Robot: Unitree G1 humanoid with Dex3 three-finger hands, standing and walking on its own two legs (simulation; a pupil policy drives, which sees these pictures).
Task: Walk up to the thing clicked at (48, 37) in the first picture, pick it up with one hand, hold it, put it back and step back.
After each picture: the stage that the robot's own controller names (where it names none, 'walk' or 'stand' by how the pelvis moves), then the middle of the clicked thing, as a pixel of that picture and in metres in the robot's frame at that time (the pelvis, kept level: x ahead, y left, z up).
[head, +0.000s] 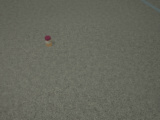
stand; (48, 41) +1.32 +0.44 -0.72
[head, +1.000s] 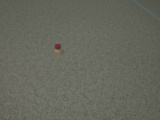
walk; (57, 49) +1.22 +0.22 -0.70
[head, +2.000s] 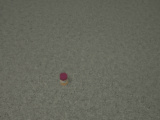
walk; (63, 79) +0.71 +0.19 -0.70
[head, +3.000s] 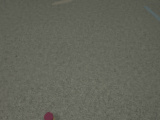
walk; (49, 119) +0.43 +0.26 -0.70
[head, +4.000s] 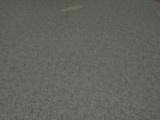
stand; out of the picture +0.34 +0.22 -0.70
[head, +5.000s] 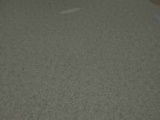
stand; out of the picture +0.31 +0.21 -0.72
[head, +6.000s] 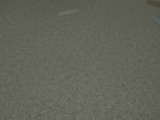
stand; out of the picture +0.32 +0.22 -0.73
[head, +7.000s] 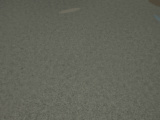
stand; out of the picture +0.31 +0.22 -0.73
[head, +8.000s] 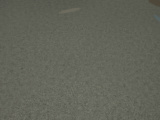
go down; out of the picture +0.31 +0.22 -0.73
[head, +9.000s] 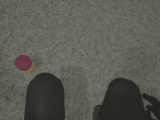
go down; (25, 64) +0.38 +0.26 -0.34
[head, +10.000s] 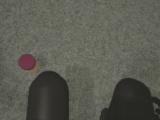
go down; (29, 64) +0.37 +0.27 -0.30
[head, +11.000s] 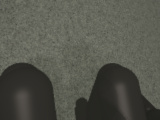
close in; out of the picture +0.35 +0.30 -0.22
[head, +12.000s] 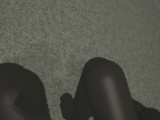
close; out of the picture +0.35 +0.31 -0.21
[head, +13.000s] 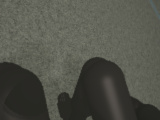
lift; out of the picture +0.35 +0.31 -0.21
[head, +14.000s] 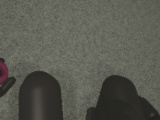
lift; out of the picture +0.29 +0.29 -0.10
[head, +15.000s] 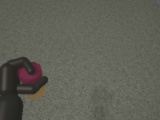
lift; (33, 81) +0.32 +0.19 +0.03
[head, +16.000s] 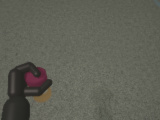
hold; (39, 85) +0.32 +0.17 -0.01
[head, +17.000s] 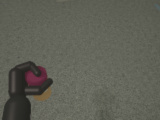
hold; (39, 84) +0.33 +0.18 +0.00
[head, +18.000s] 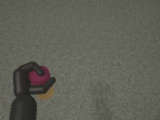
crouch; (42, 83) +0.34 +0.16 -0.03
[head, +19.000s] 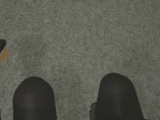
lower; out of the picture +0.43 +0.28 -0.11
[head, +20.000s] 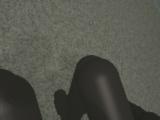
lower; out of the picture +0.40 +0.33 -0.22
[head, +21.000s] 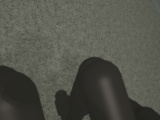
lower; out of the picture +0.38 +0.33 -0.22
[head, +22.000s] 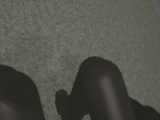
lower; out of the picture +0.38 +0.33 -0.22
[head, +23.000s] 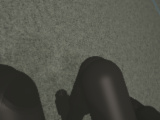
lower; out of the picture +0.38 +0.33 -0.22
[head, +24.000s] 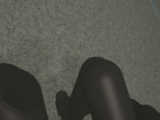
open; out of the picture +0.36 +0.30 -0.22
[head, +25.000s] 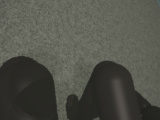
stand; out of the picture +0.37 +0.28 -0.22
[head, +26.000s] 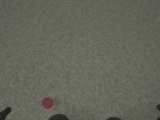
stand; (48, 104) +0.36 +0.22 -0.56
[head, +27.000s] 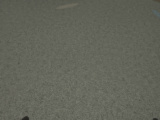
stand; out of the picture +0.35 +0.21 -0.66
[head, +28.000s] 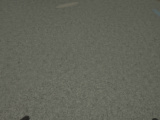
stand; out of the picture +0.34 +0.21 -0.67
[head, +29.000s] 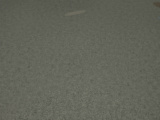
stand; out of the picture +0.37 +0.20 -0.72
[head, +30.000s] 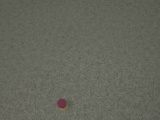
walk; (62, 105) +0.43 +0.21 -0.69
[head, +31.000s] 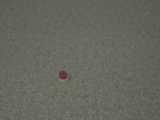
walk; (63, 77) +0.66 +0.20 -0.70
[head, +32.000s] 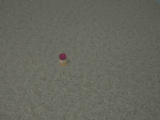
stand; (62, 59) +0.96 +0.18 -0.70
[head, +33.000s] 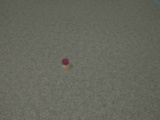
stand; (65, 64) +0.96 +0.21 -0.72
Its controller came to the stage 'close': yes
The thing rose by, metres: 0.71
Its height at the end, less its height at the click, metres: +0.00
